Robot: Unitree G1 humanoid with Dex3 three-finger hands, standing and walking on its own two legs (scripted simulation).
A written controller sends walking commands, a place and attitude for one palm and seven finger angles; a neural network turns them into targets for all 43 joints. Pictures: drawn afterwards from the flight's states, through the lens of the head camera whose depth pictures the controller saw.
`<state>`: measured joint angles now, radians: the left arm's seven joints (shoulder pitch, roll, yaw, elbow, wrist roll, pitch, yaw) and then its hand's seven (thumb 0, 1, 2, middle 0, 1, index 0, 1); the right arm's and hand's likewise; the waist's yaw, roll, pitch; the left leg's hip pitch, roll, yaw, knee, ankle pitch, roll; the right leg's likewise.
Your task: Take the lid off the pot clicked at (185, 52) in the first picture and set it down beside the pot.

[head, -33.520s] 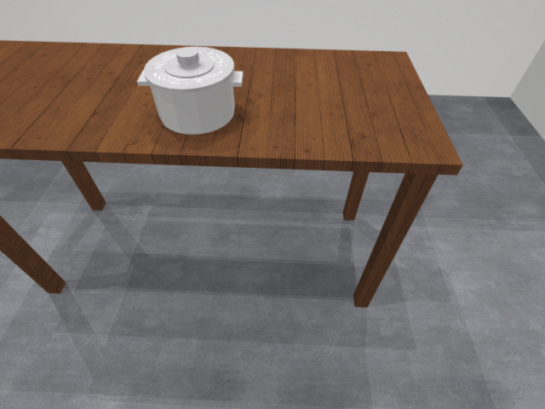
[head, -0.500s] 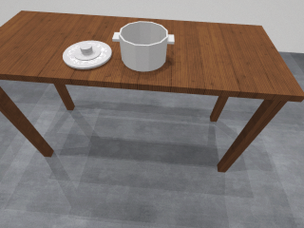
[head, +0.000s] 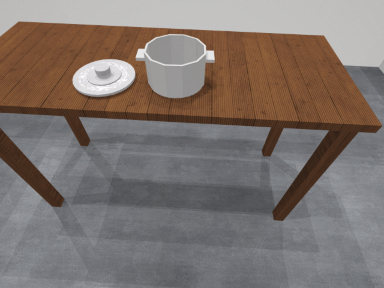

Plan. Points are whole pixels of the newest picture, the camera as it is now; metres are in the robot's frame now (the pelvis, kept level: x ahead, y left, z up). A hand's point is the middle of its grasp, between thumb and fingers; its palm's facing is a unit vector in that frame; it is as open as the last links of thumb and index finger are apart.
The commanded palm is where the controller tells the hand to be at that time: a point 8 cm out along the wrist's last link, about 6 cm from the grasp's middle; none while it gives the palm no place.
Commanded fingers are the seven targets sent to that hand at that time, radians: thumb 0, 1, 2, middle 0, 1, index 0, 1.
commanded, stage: let the arm hang, fingers relaxed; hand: left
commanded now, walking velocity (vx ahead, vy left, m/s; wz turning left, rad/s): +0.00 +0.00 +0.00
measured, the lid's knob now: (102, 69) +0.71 +0.32 +0.05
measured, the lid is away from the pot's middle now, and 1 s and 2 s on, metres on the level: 0.23 0.23 0.23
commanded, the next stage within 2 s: look to check the result in 0.14 s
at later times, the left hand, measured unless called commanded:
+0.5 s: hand out of the picture +0.00 +0.17 -0.18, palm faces +0.03 -0.98 -0.17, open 7.4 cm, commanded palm none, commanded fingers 0.00 0.90 0.90 -0.20 -0.30 -0.20 -0.30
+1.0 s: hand out of the picture -0.01 +0.17 -0.18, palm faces +0.02 -0.98 -0.17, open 7.4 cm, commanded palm none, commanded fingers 0.00 0.90 0.90 -0.20 -0.30 -0.20 -0.30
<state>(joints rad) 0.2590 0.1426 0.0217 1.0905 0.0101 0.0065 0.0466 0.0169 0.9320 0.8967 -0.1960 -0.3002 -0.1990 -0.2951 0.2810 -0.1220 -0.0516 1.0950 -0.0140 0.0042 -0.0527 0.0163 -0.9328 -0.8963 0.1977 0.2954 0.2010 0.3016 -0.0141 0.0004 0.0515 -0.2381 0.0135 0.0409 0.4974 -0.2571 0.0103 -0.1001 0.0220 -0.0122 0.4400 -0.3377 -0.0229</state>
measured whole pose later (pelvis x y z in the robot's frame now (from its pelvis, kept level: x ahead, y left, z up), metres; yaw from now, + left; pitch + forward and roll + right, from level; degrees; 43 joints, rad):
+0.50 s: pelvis +0.00 +0.01 +0.00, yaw +0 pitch +0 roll +0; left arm 0.28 0.12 0.01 1.11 0.01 0.01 0.04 0.01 0.91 0.90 -0.20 -0.30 -0.20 -0.30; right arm 0.29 -0.11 -0.05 1.12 -0.01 0.00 -0.05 0.01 -0.92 -0.90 0.20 0.30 0.20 0.30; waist -0.01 0.00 0.06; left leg -0.22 0.00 0.05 0.47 -0.25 0.02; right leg -0.08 0.01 0.00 0.41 -0.33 -0.01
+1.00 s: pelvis +0.00 +0.01 +0.00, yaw -1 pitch +0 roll +0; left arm 0.29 0.12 0.01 1.11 0.01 0.00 0.05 0.00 0.91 0.90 -0.20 -0.30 -0.20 -0.29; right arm 0.29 -0.11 -0.05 1.13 -0.01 0.00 -0.05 0.01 -0.92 -0.90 0.20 0.30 0.20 0.30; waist -0.02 0.00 0.05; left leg -0.21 0.00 0.06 0.46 -0.24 0.03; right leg -0.09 0.00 0.00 0.41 -0.32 0.00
